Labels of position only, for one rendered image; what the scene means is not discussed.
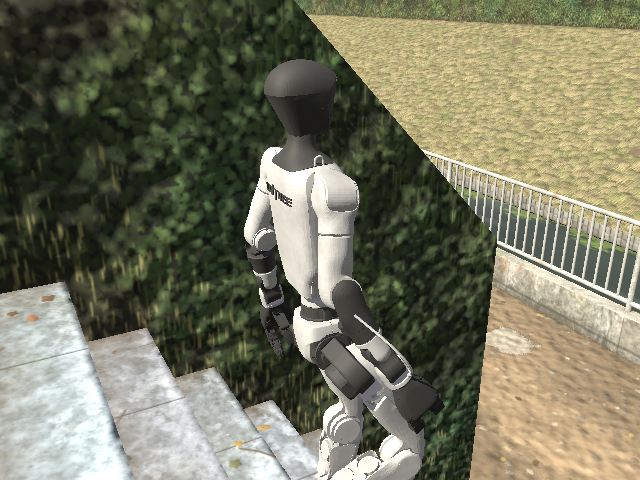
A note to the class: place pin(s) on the stairs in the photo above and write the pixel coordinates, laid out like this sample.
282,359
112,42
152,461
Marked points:
110,409

